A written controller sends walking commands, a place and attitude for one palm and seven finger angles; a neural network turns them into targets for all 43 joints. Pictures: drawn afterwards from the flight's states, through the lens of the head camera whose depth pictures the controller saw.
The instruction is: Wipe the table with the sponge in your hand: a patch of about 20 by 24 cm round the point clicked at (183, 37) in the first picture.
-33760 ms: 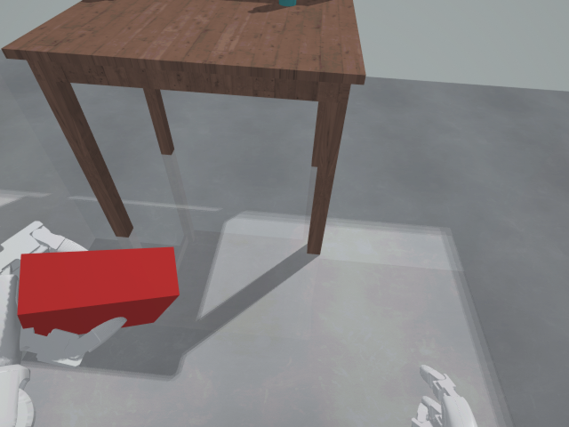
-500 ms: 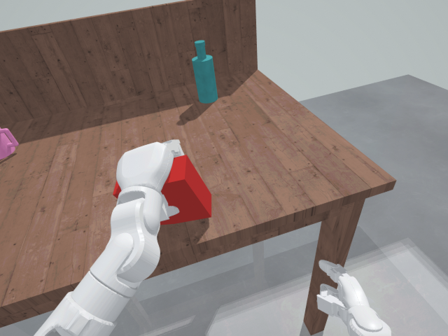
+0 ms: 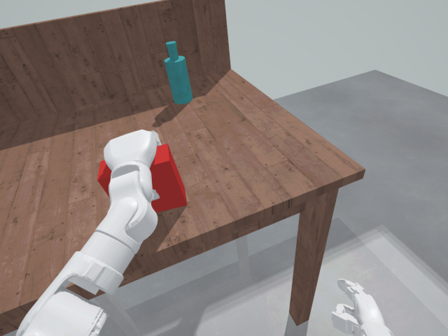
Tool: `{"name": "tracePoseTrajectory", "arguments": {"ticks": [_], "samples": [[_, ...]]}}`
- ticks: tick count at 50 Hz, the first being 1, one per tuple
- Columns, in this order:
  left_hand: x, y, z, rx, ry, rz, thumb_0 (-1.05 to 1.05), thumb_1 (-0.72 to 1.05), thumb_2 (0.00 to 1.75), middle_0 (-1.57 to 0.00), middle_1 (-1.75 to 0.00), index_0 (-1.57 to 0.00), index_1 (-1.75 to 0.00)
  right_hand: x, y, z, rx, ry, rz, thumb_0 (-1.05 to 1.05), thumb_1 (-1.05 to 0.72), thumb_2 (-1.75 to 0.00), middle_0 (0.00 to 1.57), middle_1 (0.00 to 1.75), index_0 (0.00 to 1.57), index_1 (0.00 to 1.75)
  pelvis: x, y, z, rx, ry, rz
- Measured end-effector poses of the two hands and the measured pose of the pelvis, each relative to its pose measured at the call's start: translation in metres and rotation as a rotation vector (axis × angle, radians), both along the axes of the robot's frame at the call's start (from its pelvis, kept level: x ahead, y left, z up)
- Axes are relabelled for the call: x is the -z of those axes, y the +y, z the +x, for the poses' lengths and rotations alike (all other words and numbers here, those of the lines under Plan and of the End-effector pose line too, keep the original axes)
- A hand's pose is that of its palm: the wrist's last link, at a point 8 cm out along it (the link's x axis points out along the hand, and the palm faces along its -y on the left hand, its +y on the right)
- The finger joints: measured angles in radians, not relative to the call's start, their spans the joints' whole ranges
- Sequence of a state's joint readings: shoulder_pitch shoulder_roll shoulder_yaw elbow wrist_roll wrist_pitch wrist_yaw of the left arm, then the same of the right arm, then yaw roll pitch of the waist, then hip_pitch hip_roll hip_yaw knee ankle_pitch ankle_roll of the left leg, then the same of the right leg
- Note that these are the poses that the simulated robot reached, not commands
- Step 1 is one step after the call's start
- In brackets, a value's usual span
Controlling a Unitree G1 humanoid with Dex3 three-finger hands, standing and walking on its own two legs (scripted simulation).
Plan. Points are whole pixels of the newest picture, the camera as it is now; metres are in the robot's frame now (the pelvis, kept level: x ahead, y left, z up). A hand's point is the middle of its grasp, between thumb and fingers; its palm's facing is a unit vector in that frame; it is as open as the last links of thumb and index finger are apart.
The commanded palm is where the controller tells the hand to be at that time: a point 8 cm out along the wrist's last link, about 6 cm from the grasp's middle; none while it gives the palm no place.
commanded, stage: wipe forward along the third lane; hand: left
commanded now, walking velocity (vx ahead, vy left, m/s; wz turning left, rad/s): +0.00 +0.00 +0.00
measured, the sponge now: (150, 191) +0.36 +0.19 +0.11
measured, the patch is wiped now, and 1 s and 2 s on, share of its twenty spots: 0.70 0.85 0.95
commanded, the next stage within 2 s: wipe back along the third lane in 1.16 s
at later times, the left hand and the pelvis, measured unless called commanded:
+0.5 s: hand (143, 159) +0.40 +0.20 +0.16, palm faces +0.01 -0.06 -1.00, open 9.7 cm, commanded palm +0.38 +0.23 +0.18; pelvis +0.00 +0.00 +0.00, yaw +0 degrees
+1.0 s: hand (138, 149) +0.44 +0.22 +0.16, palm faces -0.02 -0.03 -1.00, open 9.7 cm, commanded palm +0.42 +0.24 +0.18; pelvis +0.01 +0.00 +0.00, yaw +0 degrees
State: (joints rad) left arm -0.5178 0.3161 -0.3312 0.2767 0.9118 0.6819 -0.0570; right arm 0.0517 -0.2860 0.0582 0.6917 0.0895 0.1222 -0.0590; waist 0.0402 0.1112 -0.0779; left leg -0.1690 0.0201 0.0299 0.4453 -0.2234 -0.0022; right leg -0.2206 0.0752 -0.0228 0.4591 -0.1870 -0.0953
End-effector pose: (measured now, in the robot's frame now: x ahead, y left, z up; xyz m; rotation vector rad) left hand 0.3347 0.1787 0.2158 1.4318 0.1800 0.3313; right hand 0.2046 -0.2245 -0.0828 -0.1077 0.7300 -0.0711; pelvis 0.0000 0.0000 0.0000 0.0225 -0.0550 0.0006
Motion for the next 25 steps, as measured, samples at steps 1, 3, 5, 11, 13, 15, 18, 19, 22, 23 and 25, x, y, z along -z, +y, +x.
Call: {"name": "tracePoseTrajectory", "arguments": {"ticks": [1, 3, 5, 11, 13, 15, 18, 19, 22, 23, 25], "samples": [[0.000, 0.000, 0.003, -0.006, 0.010, 0.005, -0.05, -0.50, 1.10, -0.75, -1.40, -0.81, -1.30, 0.002, -0.002, -0.002, 0.006, 0.006, -0.004, 0.01, -0.91, -0.90, 0.20, 0.30, 0.20, 0.30, 0.000, 0.000, 0.000, 0.000, 0.002, 0.000], [0.000, 0.002, 0.009, -0.020, 0.028, 0.007, -0.05, -0.51, 1.10, -0.75, -1.40, -0.82, -1.30, 0.005, -0.006, -0.007, 0.015, 0.021, -0.010, 0.01, -0.91, -0.90, 0.20, 0.30, 0.20, 0.30, 0.000, -0.001, 0.000, 0.001, 0.006, 0.000], [-0.001, 0.004, 0.014, -0.035, 0.039, 0.005, -0.05, -0.51, 1.11, -0.75, -1.39, -0.82, -1.30, 0.008, -0.009, -0.011, 0.023, 0.035, -0.014, 0.01, -0.91, -0.90, 0.20, 0.30, 0.20, 0.30, 0.000, -0.001, 0.001, 0.001, 0.011, 0.000], [-0.002, 0.008, 0.028, -0.056, 0.076, 0.023, -0.04, -0.52, 1.11, -0.76, -1.39, -0.82, -1.30, 0.015, -0.015, -0.021, 0.036, 0.067, -0.024, 0.01, -0.91, -0.90, 0.20, 0.30, 0.20, 0.30, 0.000, -0.002, 0.003, -0.001, 0.025, 0.000], [-0.001, 0.008, 0.031, -0.052, 0.088, 0.030, -0.03, -0.52, 1.11, -0.76, -1.39, -0.83, -1.30, 0.016, -0.017, -0.023, 0.040, 0.072, -0.025, 0.01, -0.91, -0.90, 0.20, 0.30, 0.20, 0.30, 0.001, -0.003, 0.004, -0.001, 0.031, 0.000], [0.000, 0.009, 0.034, -0.045, 0.096, 0.034, -0.03, -0.52, 1.12, -0.76, -1.39, -0.83, -1.30, 0.017, -0.017, -0.025, 0.042, 0.076, -0.027, 0.01, -0.91, -0.90, 0.20, 0.30, 0.20, 0.30, 0.001, -0.003, 0.004, -0.002, 0.036, 0.000], [0.001, 0.011, 0.037, -0.032, 0.103, 0.037, -0.03, -0.53, 1.12, -0.76, -1.39, -0.83, -1.30, 0.019, -0.018, -0.027, 0.044, 0.084, -0.030, 0.01, -0.91, -0.90, 0.20, 0.30, 0.20, 0.30, 0.001, -0.003, 0.005, -0.003, 0.042, -0.001], [0.001, 0.011, 0.038, -0.028, 0.104, 0.037, -0.03, -0.53, 1.12, -0.76, -1.39, -0.83, -1.30, 0.019, -0.018, -0.028, 0.045, 0.086, -0.031, 0.01, -0.91, -0.90, 0.20, 0.30, 0.20, 0.30, 0.001, -0.003, 0.005, -0.003, 0.043, -0.001], [0.001, 0.013, 0.041, -0.022, 0.105, 0.040, -0.03, -0.53, 1.13, -0.76, -1.39, -0.83, -1.30, 0.021, -0.018, -0.030, 0.044, 0.097, -0.035, 0.01, -0.91, -0.90, 0.20, 0.30, 0.20, 0.30, 0.001, -0.003, 0.005, -0.006, 0.050, -0.001], [0.001, 0.014, 0.042, -0.022, 0.104, 0.041, -0.03, -0.53, 1.13, -0.77, -1.39, -0.83, -1.30, 0.021, -0.018, -0.031, 0.044, 0.101, -0.036, 0.01, -0.91, -0.90, 0.20, 0.30, 0.20, 0.30, 0.001, -0.003, 0.005, -0.007, 0.052, -0.001], [0.001, 0.015, 0.045, -0.022, 0.104, 0.044, -0.03, -0.54, 1.13, -0.77, -1.39, -0.83, -1.30, 0.022, -0.018, -0.033, 0.045, 0.108, -0.038, 0.01, -0.91, -0.90, 0.20, 0.30, 0.20, 0.30, 0.001, -0.003, 0.004, -0.009, 0.056, -0.001]]}}
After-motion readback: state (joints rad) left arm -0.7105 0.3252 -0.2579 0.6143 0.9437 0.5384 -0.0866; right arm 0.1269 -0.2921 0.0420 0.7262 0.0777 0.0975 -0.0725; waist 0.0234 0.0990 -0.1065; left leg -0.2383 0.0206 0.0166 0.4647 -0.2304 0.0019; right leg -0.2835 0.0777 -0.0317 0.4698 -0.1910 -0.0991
